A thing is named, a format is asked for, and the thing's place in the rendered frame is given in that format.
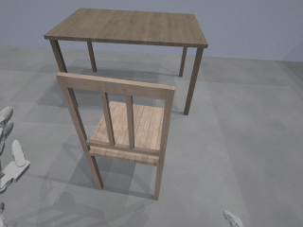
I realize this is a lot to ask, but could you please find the table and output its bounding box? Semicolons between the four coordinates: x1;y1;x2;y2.
44;8;208;115

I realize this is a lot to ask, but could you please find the left robot hand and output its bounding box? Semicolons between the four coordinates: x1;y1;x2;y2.
0;106;30;195

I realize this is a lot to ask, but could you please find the chair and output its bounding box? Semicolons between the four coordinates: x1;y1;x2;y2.
56;72;175;201

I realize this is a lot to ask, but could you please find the right robot hand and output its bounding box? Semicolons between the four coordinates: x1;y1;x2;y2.
223;210;243;227

